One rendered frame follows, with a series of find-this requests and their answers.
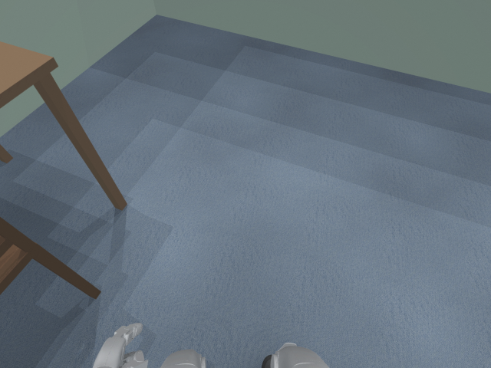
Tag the robot left thigh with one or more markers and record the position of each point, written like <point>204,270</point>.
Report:
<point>184,359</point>

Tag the robot right thigh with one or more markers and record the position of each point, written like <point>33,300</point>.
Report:
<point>296,357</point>

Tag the table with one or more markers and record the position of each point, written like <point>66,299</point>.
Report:
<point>20,69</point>

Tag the chair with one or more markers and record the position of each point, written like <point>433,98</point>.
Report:
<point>16,250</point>

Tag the left robot hand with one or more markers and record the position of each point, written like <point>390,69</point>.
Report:
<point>112,352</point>

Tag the robot thigh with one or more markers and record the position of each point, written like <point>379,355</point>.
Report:
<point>296,357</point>
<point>184,359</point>

